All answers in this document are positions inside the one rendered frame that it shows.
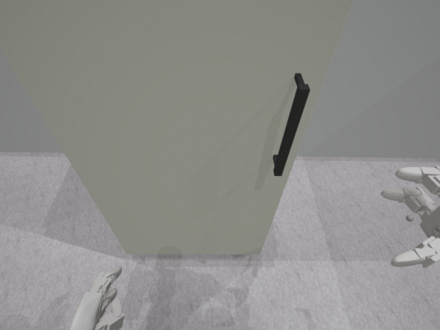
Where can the handle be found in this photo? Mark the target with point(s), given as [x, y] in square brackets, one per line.
[296, 112]

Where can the robot left hand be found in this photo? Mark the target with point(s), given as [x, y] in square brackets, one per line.
[94, 302]

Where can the robot right hand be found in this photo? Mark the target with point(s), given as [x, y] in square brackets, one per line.
[427, 252]

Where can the fridge door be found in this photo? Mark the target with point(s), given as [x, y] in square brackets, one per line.
[170, 111]

